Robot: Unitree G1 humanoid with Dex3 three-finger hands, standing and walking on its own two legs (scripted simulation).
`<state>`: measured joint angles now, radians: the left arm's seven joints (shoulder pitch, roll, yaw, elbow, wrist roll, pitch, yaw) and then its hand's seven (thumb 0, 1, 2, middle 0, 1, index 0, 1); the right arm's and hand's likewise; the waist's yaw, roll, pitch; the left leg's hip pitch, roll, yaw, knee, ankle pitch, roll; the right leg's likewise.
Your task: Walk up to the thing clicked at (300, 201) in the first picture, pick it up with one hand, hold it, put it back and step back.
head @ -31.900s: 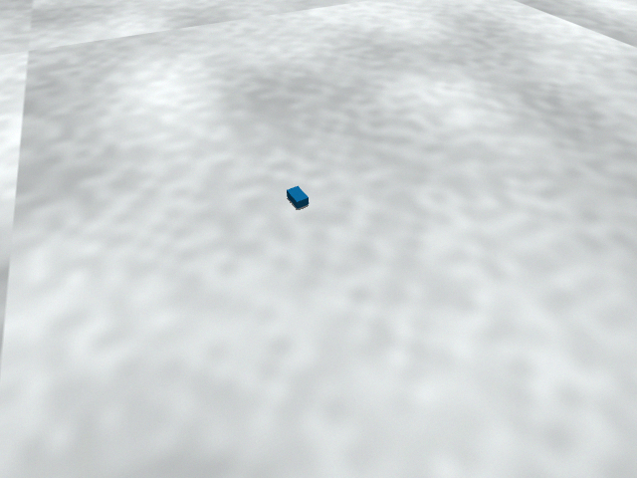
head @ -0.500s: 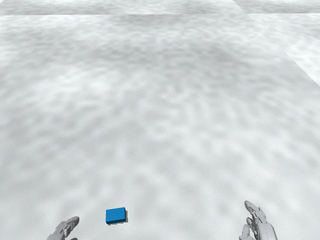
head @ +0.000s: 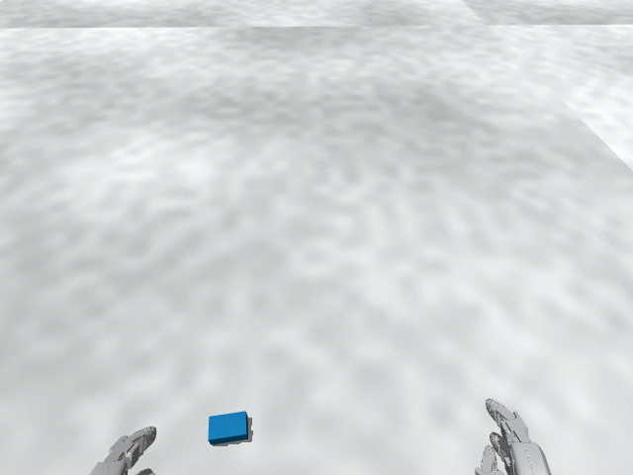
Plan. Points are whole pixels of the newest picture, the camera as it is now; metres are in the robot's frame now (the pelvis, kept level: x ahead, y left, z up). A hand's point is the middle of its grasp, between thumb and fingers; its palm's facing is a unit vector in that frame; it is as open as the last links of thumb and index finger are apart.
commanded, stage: home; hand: left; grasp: from above
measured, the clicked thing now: (228, 427) +0.45 +0.23 -0.69
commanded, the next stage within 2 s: stand in 0.40 s
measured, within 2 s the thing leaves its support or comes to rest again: neither
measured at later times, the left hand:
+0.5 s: hand out of the picture +0.16 +0.18 -0.04, palm faces +0.05 -0.98 -0.21, open 7.4 cm
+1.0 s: hand out of the picture +0.05 +0.24 -0.11, palm faces +0.05 -0.94 -0.33, open 7.4 cm
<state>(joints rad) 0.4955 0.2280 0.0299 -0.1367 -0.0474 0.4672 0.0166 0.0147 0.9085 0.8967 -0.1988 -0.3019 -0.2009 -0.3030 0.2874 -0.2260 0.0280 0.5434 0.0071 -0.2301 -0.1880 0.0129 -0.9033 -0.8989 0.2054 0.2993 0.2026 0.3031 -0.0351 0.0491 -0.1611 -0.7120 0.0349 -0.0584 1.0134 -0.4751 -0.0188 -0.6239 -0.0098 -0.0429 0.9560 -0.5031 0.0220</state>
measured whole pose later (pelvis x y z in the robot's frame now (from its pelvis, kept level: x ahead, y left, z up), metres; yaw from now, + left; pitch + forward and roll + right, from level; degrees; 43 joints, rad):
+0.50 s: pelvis +0.00 +0.00 +0.00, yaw +0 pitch +10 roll -2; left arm 0.50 0.23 0.03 -0.14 -0.05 0.46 0.02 0.01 0.91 0.90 -0.20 -0.30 -0.20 -0.30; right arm 0.29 -0.23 0.03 0.53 0.01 -0.22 -0.19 0.01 -0.90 -0.90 0.21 0.30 0.20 0.30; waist -0.04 0.05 -0.16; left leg -0.72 0.04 -0.06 1.02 -0.48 -0.02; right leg -0.63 -0.01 -0.05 0.97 -0.51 0.02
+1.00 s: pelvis +0.00 +0.01 +0.05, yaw +1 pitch -3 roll +0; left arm 0.21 0.28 0.05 0.98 0.04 0.03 0.04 0.01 0.91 0.90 -0.20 -0.30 -0.20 -0.30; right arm 0.18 -0.28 -0.04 1.03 -0.04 0.00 -0.02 0.01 -0.91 -0.90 0.20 0.30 0.20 0.30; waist 0.02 0.01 0.06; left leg -0.25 -0.01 -0.02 0.56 -0.27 0.00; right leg -0.18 -0.05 -0.02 0.55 -0.32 0.04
